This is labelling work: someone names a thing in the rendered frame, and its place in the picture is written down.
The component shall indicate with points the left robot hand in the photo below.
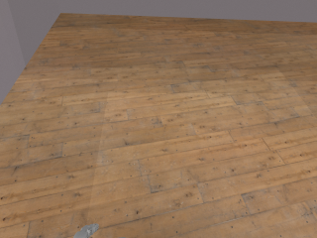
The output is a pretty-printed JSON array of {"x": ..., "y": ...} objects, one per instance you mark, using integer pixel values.
[{"x": 86, "y": 231}]

